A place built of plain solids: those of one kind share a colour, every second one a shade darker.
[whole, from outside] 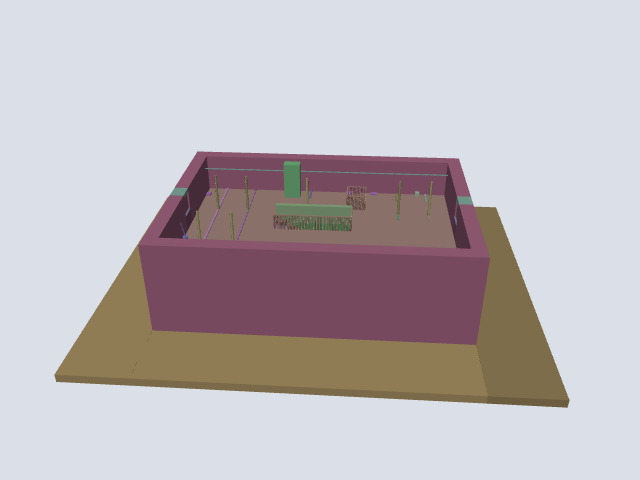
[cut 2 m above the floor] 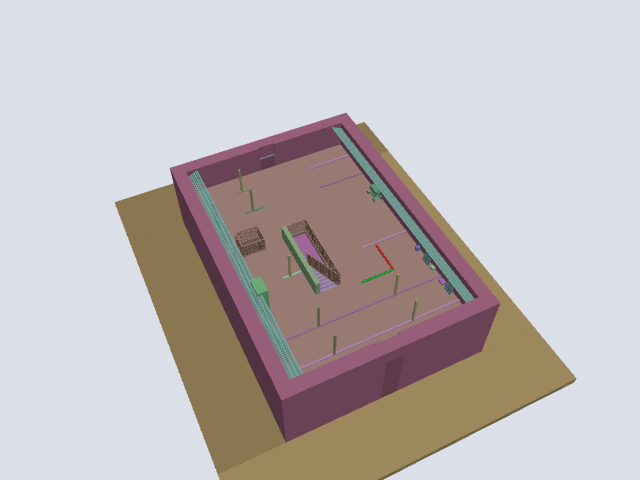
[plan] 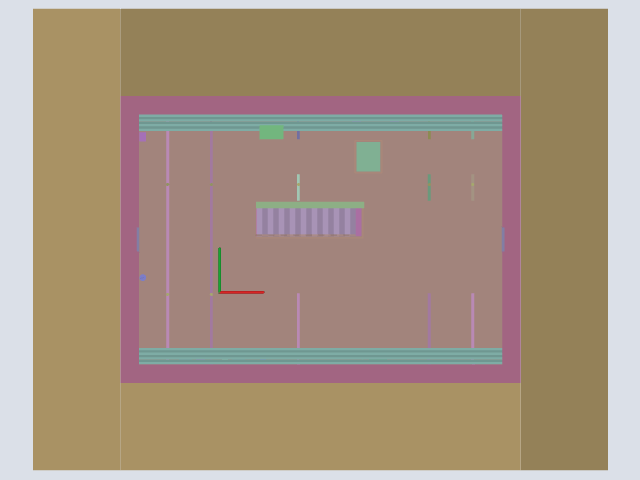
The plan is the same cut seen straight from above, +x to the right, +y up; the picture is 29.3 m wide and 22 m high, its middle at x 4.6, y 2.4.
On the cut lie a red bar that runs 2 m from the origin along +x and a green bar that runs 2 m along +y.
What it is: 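The top of a tenement of about 1900; from the top landing a steep stair climbs through a hole in the floor into the drying loft, a broad boarded floor under the roof with tie beams to step over, posts and chimney stacks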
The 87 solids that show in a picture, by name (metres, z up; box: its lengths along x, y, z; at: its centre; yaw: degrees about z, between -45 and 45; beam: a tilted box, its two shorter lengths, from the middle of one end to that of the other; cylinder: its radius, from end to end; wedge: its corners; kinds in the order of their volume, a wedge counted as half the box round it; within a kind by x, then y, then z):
{
 "floor_loft_1": {"box": [3.42, 4.47, 3.76], "at": [-2.0, 1.93, 1.33]},
 "floor_loft_2": {"box": [1.99, 1.61, 0.25], "at": [0.69, 3.35, 3.09]},
 "floor_loft_3": {"box": [9.99, 4.02, 3.76], "at": [1.28, 6.15, 1.33]},
 "floor_loft_4": {"box": [16.68, 3.02, 3.76], "at": [4.63, -1.8, 1.33]},
 "floor_loft_5": {"box": [9.98, 2.88, 0.25], "at": [4.68, 1.13, 3.09]},
 "floor_loft_6": {"box": [1.13, 1.41, 3.76], "at": [6.82, 4.84, 1.33]},
 "floor_loft_7": {"box": [1.13, 1.28, 3.76], "at": [6.82, 7.52, 1.33]},
 "floor_loft_8": {"box": [3.17, 1.61, 0.25], "at": [8.08, 3.35, 3.09]},
 "floor_loft_9": {"box": [5.6, 4.02, 3.76], "at": [10.17, 6.15, 1.33]},
 "floor_loft_10": {"box": [3.32, 4.47, 3.76], "at": [11.31, 1.93, 1.33]},
 "wall_loft_1": {"box": [0.75, 1.1, 1.2], "at": [-4.17, 2.42, 4.81]},
 "wall_loft_2": {"box": [0.85, 6.03, 5.81], "at": [-4.12, -1.14, 2.76]},
 "wall_loft_3": {"box": [0.85, 1.1, 4.36], "at": [-4.12, 2.42, 2.03]},
 "wall_loft_4": {"box": [0.85, 6.03, 5.81], "at": [-4.12, 5.99, 2.76]},
 "wall_loft_5": {"box": [18.36, 0.85, 5.81], "at": [4.63, -3.73, 2.76]},
 "wall_loft_6": {"box": [18.36, 0.85, 5.81], "at": [4.63, 8.57, 2.76]},
 "wall_loft_7": {"box": [0.85, 6.03, 5.81], "at": [13.38, -1.14, 2.76]},
 "wall_loft_8": {"box": [0.85, 1.1, 4.36], "at": [13.38, 2.42, 2.03]},
 "wall_loft_9": {"box": [0.85, 6.03, 5.81], "at": [13.38, 5.99, 2.76]},
 "wall_loft_10": {"box": [0.75, 1.1, 1.2], "at": [13.43, 2.42, 4.81]},
 "ground_garden_1": {"box": [4.0, 21.15, 0.5], "at": [-6.55, 2.42, -0.27]},
 "ground_garden_2": {"box": [18.36, 4.0, 0.5], "at": [4.63, -6.15, -0.27]},
 "ground_garden_3": {"box": [18.36, 4.0, 0.5], "at": [4.63, 11.0, -0.27]},
 "ground_garden_4": {"box": [4.0, 21.15, 0.5], "at": [15.81, 2.42, -0.27]},
 "floor_landing_1": {"box": [9.38, 3.87, 0.55], "at": [4.68, 1.93, -0.28]},
 "step_flightA_1": {"box": [0.29, 1.29, 3.09], "at": [1.81, 3.21, 1.5]},
 "step_flightA_2": {"box": [0.29, 1.29, 2.92], "at": [2.06, 3.21, 1.41]},
 "step_flightA_3": {"box": [0.29, 1.29, 2.75], "at": [2.32, 3.21, 1.33]},
 "step_flightA_4": {"box": [0.29, 1.29, 2.58], "at": [2.57, 3.21, 1.24]},
 "step_flightA_5": {"box": [0.29, 1.29, 2.41], "at": [2.82, 3.21, 1.16]},
 "step_flightA_6": {"box": [0.29, 1.29, 2.24], "at": [3.07, 3.21, 1.07]},
 "step_flightA_7": {"box": [0.29, 1.29, 2.07], "at": [3.32, 3.21, 0.99]},
 "step_flightA_8": {"box": [0.29, 1.29, 1.9], "at": [3.58, 3.21, 0.9]},
 "step_flightA_9": {"box": [0.29, 1.29, 1.74], "at": [3.83, 3.21, 0.82]},
 "step_flightA_10": {"box": [0.29, 1.29, 1.57], "at": [4.08, 3.21, 0.73]},
 "step_flightA_11": {"box": [0.29, 1.29, 1.4], "at": [4.33, 3.21, 0.65]},
 "step_flightA_12": {"box": [0.29, 1.29, 1.23], "at": [4.58, 3.21, 0.56]},
 "step_flightA_13": {"box": [0.29, 1.29, 1.06], "at": [4.84, 3.21, 0.48]},
 "step_flightA_14": {"box": [0.29, 1.29, 0.89], "at": [5.09, 3.21, 0.39]},
 "step_flightA_15": {"box": [0.29, 1.29, 0.72], "at": [5.34, 3.21, 0.31]},
 "step_flightA_16": {"box": [0.29, 1.29, 0.55], "at": [5.59, 3.21, 0.22]},
 "step_flightA_17": {"box": [0.29, 1.29, 0.38], "at": [5.84, 3.21, 0.14]},
 "step_flightA_18": {"box": [0.29, 1.29, 0.21], "at": [6.1, 3.21, 0.05]},
 "wall_landing_1": {"box": [9.96, 0.3, 3.11], "at": [4.68, 4.0, 1.41]},
 "floor_shaft_1": {"box": [1.13, 1.38, 1.28], "at": [6.82, 6.21, 0.09]},
 "wall_hole_1": {"box": [4.96, 0.3, 1.25], "at": [4.15, 4.0, 3.59]},
 "wall_chimney_1": {"box": [1.1, 0.65, 2.55], "at": [2.38, 7.34, 4.39]},
 "eave_1": {"box": [16.66, 0.11, 0.03], "at": [4.63, -3.25, 4.75]},
 "eave_2": {"box": [16.66, 0.11, 0.03], "at": [4.63, -3.14, 4.8]},
 "eave_3": {"box": [16.66, 0.11, 0.03], "at": [4.63, -3.03, 4.85]},
 "eave_4": {"box": [16.66, 0.11, 0.03], "at": [4.63, -2.92, 4.9]},
 "eave_5": {"box": [16.66, 0.11, 0.03], "at": [4.63, -2.81, 4.95]},
 "eave_6": {"box": [16.66, 0.11, 0.03], "at": [4.63, -2.71, 5.0]},
 "eave_7": {"box": [16.66, 0.11, 0.03], "at": [4.63, -2.6, 5.05]},
 "eave_8": {"box": [16.66, 0.11, 0.03], "at": [4.63, 7.45, 5.05]},
 "eave_9": {"box": [16.66, 0.11, 0.03], "at": [4.63, 7.56, 5.0]},
 "eave_10": {"box": [16.66, 0.11, 0.03], "at": [4.63, 7.66, 4.95]},
 "eave_11": {"box": [16.66, 0.11, 0.03], "at": [4.63, 7.77, 4.9]},
 "eave_12": {"box": [16.66, 0.11, 0.03], "at": [4.63, 7.88, 4.85]},
 "eave_13": {"box": [16.66, 0.11, 0.03], "at": [4.63, 7.99, 4.8]},
 "eave_14": {"box": [16.66, 0.11, 0.03], "at": [4.63, 8.1, 4.75]},
 "beam_1": {"box": [0.13, 11.45, 0.16], "at": [-2.38, 2.42, 3.19]},
 "beam_2": {"box": [0.13, 7.92, 0.16], "at": [-0.38, 0.66, 3.19]},
 "beam_3": {"box": [0.13, 3.2, 0.16], "at": [-0.38, 6.21, 3.19]},
 "beam_4": {"box": [0.13, 3.26, 0.16], "at": [3.61, -1.67, 3.19]},
 "beam_5": {"box": [0.13, 3.26, 0.16], "at": [9.61, -1.67, 3.19]},
 "beam_6": {"box": [0.13, 3.26, 0.16], "at": [11.6, -1.67, 3.19]},
 "wall_head_loft_1": {"box": [0.85, 1.1, 0.25], "at": [-4.12, 2.42, 5.54]},
 "wall_head_loft_2": {"box": [0.85, 1.1, 0.25], "at": [13.38, 2.42, 5.54]},
 "post_1": {"cylinder": 0.07, "from": [-2.38, -0.09, 3.21], "to": [-2.38, -0.09, 5.66]},
 "post_2": {"cylinder": 0.07, "from": [-2.38, 4.94, 3.21], "to": [-2.38, 4.94, 5.66]},
 "post_3": {"cylinder": 0.07, "from": [-0.38, -0.09, 3.21], "to": [-0.38, -0.09, 5.66]},
 "post_4": {"cylinder": 0.07, "from": [-0.38, 4.94, 3.21], "to": [-0.38, 4.94, 5.66]},
 "post_5": {"cylinder": 0.07, "from": [3.61, 4.94, 3.21], "to": [3.61, 4.94, 5.66]},
 "post_6": {"cylinder": 0.07, "from": [9.61, 4.94, 3.21], "to": [9.61, 4.94, 5.66]},
 "post_7": {"cylinder": 0.07, "from": [11.6, 4.94, 3.21], "to": [11.6, 4.94, 5.66]},
 "pram_1": {"box": [0.78, 0.39, 0.31], "at": [7.24, -2.95, 3.86]},
 "rail_1": {"box": [4.92, 0.06, 0.06], "at": [4.12, 2.5, 4.21]},
 "rail_2": {"box": [0.06, 1.5, 0.06], "at": [6.21, 6.21, 4.21]},
 "rail_3": {"box": [0.06, 1.35, 0.06], "at": [6.57, 3.17, 4.21]},
 "rail_4": {"box": [1.25, 0.06, 0.06], "at": [6.82, 5.47, 4.21]},
 "beam_n0ea_1": {"box": [0.13, 1.22, 0.16], "at": [3.61, 4.81, 3.19]},
 "beam_n1ea_1": {"box": [0.13, 1.22, 0.16], "at": [9.61, 4.81, 3.19]},
 "beam_n2ea_1": {"box": [0.13, 1.22, 0.16], "at": [11.6, 4.81, 3.19]},
 "newspapers_1": {"box": [0.31, 0.42, 0.15], "at": [-3.52, 7.13, 3.24]},
 "stair_window_1": {"box": [0.13, 1.1, 0.035], "at": [-3.74, 2.42, 4.23]},
 "stair_window_2": {"box": [0.13, 1.1, 0.035], "at": [13.0, 2.42, 4.23]}
}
